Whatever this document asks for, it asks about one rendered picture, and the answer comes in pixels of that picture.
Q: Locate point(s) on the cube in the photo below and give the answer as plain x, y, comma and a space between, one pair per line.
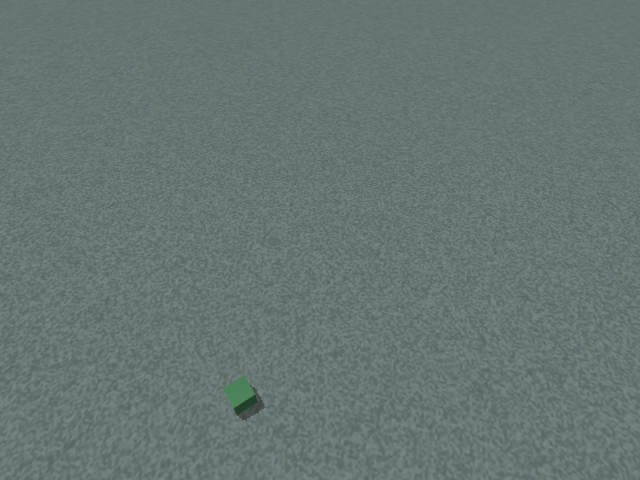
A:
240, 394

